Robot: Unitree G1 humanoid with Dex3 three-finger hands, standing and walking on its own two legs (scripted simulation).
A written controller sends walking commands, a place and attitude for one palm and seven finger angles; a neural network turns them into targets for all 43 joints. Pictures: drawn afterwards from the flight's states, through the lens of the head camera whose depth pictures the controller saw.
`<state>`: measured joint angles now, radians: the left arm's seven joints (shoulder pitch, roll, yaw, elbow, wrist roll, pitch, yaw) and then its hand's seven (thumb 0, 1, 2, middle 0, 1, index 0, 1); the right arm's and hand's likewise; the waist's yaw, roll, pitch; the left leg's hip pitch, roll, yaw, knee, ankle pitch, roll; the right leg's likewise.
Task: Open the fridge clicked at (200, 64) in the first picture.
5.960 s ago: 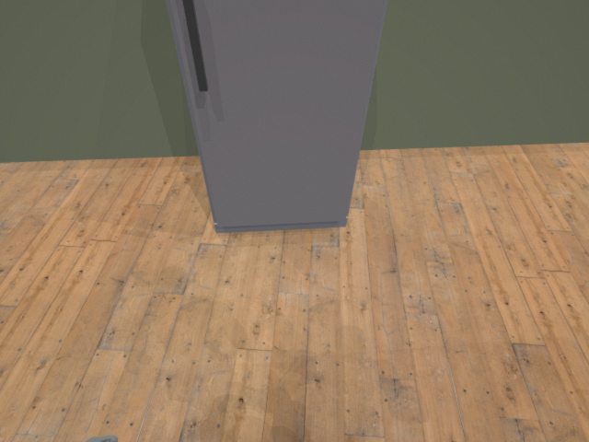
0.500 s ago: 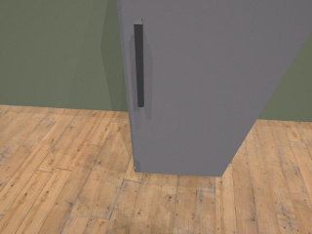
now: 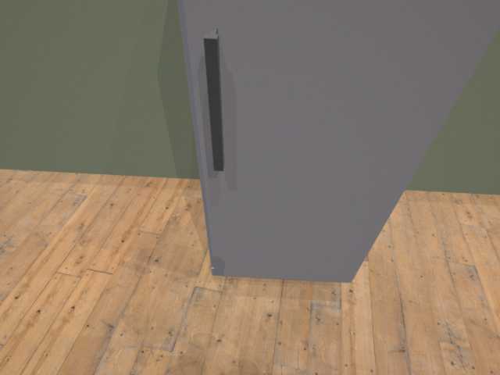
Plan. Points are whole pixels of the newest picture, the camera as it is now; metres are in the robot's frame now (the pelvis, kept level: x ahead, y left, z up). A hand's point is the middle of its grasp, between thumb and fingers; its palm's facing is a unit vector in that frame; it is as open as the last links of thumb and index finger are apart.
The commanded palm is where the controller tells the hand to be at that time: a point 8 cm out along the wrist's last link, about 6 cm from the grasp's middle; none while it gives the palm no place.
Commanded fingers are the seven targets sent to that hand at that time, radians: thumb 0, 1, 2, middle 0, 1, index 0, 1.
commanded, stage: look again from close up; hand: left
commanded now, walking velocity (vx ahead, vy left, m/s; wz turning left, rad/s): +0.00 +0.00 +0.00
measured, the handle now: (217, 108) +0.60 +0.11 +0.13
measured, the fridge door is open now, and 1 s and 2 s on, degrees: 0 0 0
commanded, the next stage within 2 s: shuffle to correct the standing spot in 1.74 s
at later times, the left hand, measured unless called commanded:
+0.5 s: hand out of the picture -0.02 +0.16 -0.18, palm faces +0.04 -0.98 -0.17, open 7.4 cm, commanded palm none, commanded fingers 0.00 0.90 0.90 -0.20 -0.30 -0.20 -0.30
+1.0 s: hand out of the picture -0.01 +0.16 -0.18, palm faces +0.04 -0.98 -0.17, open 7.4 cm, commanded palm none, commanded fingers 0.00 0.90 0.90 -0.20 -0.30 -0.20 -0.30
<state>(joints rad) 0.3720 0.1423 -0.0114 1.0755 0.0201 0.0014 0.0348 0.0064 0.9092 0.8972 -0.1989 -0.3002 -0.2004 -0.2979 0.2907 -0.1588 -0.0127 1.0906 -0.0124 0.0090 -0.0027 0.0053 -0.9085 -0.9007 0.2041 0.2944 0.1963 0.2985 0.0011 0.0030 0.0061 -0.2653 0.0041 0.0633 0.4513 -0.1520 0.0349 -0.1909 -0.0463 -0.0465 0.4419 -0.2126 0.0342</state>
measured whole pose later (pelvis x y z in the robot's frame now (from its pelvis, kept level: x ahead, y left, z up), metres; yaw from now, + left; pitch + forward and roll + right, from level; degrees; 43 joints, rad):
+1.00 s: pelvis +0.02 +0.00 +0.00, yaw +0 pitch -1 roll -1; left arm 0.36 0.12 0.01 1.08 0.02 -0.01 0.04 0.01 0.91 0.90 -0.20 -0.30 -0.20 -0.30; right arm 0.30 -0.14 -0.02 1.10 -0.01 0.00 -0.01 0.01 -0.91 -0.90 0.20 0.29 0.20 0.30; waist 0.00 0.00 0.02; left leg -0.26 0.01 0.07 0.45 -0.17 0.03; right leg -0.19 -0.04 -0.04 0.44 -0.23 0.03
